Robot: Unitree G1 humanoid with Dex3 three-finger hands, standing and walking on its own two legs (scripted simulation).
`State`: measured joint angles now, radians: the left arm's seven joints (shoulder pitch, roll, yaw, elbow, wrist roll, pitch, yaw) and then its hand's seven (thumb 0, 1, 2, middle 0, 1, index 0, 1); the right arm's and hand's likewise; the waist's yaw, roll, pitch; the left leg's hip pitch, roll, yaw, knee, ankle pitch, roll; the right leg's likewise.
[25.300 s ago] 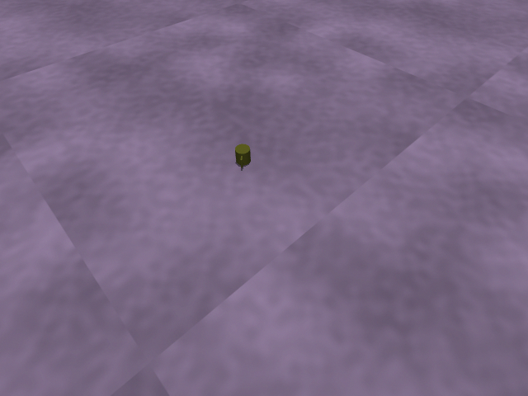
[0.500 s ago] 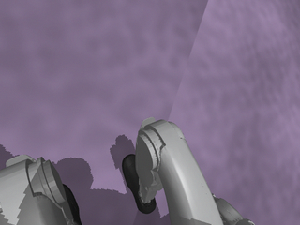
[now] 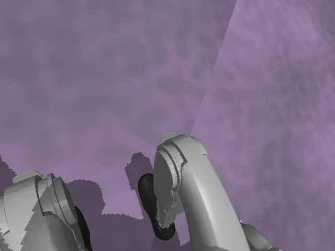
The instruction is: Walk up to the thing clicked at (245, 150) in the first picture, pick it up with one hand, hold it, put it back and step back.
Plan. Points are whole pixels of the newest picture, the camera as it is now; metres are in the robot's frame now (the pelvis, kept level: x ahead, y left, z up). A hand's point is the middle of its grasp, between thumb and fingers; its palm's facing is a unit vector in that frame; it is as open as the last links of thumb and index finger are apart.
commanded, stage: withdraw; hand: left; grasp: from above
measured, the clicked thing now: out of the picture +0.43 +0.34 -0.26
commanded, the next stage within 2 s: home in 0.74 s
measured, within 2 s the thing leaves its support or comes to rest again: neither
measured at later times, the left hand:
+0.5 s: hand out of the picture +0.41 +0.33 -0.05, palm faces -0.52 -0.15 -0.84, open 14.1 cm
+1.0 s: hand out of the picture +0.46 +0.35 -0.10, palm faces -0.36 -0.11 -0.92, open 13.4 cm
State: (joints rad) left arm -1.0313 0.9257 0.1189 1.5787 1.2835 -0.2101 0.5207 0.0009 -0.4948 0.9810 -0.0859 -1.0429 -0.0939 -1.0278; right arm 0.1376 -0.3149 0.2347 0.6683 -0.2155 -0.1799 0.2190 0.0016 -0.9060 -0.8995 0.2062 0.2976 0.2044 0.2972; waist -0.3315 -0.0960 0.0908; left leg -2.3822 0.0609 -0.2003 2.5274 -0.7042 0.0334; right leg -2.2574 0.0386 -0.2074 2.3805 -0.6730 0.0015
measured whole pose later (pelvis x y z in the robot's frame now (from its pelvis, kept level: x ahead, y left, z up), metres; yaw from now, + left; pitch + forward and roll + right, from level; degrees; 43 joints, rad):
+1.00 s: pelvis -0.01 +0.00 +0.04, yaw +5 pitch +35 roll -9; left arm -1.02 0.79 0.08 1.33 1.18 -0.14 0.31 0.00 -0.39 0.97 -0.18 -0.88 -0.16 -0.89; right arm 0.22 -0.23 0.12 0.69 -0.12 -0.03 0.12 0.00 -0.90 -0.90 0.21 0.30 0.21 0.30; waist -0.26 0.01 -0.04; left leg -2.34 0.04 -0.09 2.35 -0.65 0.05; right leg -2.24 0.01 -0.12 2.27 -0.66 0.01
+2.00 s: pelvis +0.06 +0.01 +0.38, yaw +14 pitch +16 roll -3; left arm 0.33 0.23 0.05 0.04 -0.06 0.42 0.08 0.01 0.90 0.90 -0.21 -0.30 -0.20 -0.30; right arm 0.27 -0.21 0.06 0.54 0.04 -0.14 -0.16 0.01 -0.90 -0.90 0.21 0.30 0.21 0.30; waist -0.07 0.04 -0.17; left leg -0.93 0.02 -0.05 1.16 -0.51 0.01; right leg -0.85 0.01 -0.08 1.09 -0.51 -0.01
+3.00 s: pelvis +0.08 +0.01 +0.41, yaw +15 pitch +10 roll -3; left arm 0.49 0.22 0.02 -0.11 -0.06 0.44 0.02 0.01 0.90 0.90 -0.20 -0.30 -0.20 -0.30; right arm 0.29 -0.22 0.04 0.53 0.01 -0.22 -0.18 0.01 -0.90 -0.90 0.21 0.30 0.21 0.30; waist -0.04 0.04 -0.15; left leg -0.69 0.02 -0.04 1.00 -0.48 0.01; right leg -0.62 0.01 -0.07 0.93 -0.48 0.00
